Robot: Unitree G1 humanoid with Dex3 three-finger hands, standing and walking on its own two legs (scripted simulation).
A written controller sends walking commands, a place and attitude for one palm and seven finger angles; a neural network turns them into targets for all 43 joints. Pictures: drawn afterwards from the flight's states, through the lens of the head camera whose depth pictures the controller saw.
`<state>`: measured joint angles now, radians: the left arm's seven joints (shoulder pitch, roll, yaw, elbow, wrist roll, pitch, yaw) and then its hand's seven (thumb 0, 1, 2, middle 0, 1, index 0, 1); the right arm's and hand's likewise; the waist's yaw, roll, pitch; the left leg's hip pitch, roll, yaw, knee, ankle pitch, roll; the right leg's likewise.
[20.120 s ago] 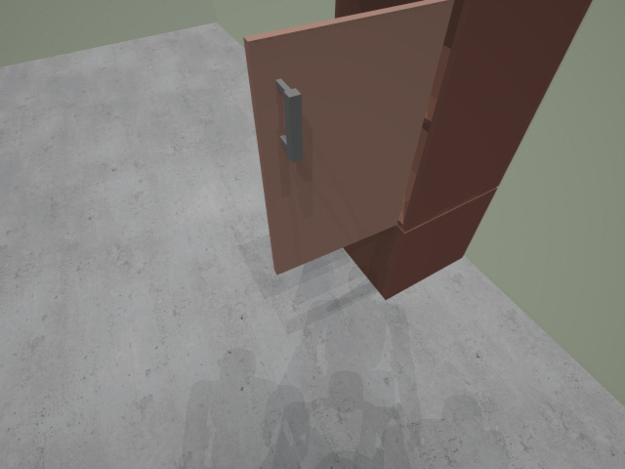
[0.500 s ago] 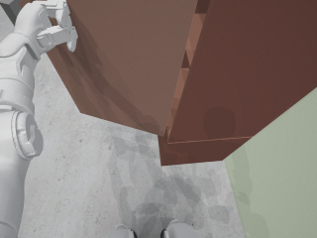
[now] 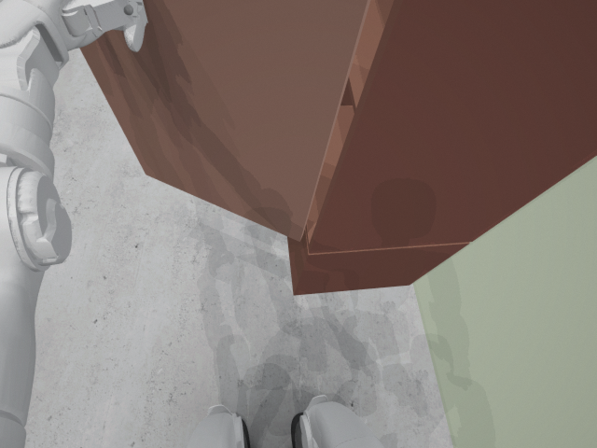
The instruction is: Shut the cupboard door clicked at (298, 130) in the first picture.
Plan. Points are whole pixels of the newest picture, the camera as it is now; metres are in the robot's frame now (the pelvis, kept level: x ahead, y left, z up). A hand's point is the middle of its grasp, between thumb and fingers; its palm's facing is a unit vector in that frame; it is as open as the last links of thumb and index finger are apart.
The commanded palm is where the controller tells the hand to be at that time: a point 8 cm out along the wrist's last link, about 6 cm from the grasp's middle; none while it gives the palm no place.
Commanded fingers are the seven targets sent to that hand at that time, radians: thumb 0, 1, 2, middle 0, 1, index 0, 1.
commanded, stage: push the door shut along its arc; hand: left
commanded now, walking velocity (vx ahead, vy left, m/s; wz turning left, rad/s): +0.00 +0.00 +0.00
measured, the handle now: out of the picture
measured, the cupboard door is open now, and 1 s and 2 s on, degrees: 61 50 50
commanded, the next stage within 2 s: pull the fist back off the door in 0.02 s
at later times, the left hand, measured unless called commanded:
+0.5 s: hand (170, 3) +0.59 +0.06 +0.17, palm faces -0.07 -1.00 -0.02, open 3.1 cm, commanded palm +0.56 +0.12 +0.17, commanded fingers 0.00 0.90 0.90 -1.30 -1.50 -1.30 -1.50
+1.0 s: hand (139, 62) +0.50 +0.09 +0.18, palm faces -0.09 -1.00 +0.00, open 3.1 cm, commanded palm +0.49 +0.15 +0.17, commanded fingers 0.00 0.90 0.90 -1.30 -1.50 -1.30 -1.50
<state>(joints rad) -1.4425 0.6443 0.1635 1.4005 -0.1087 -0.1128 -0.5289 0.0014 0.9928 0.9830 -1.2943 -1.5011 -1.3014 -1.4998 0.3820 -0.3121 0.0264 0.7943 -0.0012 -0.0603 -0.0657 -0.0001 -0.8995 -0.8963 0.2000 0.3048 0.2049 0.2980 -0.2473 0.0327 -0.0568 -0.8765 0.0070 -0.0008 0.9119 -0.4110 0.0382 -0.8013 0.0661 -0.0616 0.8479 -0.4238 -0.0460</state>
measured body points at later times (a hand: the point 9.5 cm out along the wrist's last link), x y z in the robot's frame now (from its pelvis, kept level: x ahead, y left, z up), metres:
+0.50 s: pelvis +0.01 +0.00 +0.01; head +0.14 -0.02 +0.44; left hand +0.59 +0.12 +0.17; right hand -0.09 -0.23 -0.10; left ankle +0.00 +0.09 -0.69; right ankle -0.02 -0.09 -0.69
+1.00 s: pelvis +0.00 +0.00 +0.03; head +0.07 +0.00 +0.47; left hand +0.50 +0.15 +0.18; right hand +0.05 -0.28 -0.09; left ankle +0.00 +0.09 -0.69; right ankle -0.02 -0.10 -0.69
